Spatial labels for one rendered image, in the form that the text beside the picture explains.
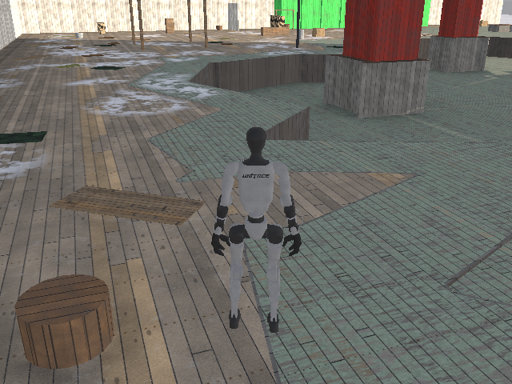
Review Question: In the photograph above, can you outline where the right robot shin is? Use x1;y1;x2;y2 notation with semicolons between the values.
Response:
268;267;280;321

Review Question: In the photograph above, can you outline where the left robot forearm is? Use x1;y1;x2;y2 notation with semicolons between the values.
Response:
213;195;228;235

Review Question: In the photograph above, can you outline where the humanoid robot torso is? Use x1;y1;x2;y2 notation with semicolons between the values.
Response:
238;158;275;240

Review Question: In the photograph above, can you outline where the left robot upper arm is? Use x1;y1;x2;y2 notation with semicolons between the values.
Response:
220;162;239;206

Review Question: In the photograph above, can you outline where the right robot upper arm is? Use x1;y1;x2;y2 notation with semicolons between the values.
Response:
273;162;292;206

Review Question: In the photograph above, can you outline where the right robot forearm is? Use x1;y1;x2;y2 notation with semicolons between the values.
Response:
284;195;299;235

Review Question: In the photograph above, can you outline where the left robot hand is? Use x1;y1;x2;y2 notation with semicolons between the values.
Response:
211;233;230;256

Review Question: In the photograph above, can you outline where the right robot hand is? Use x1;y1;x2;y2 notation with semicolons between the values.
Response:
282;233;302;256

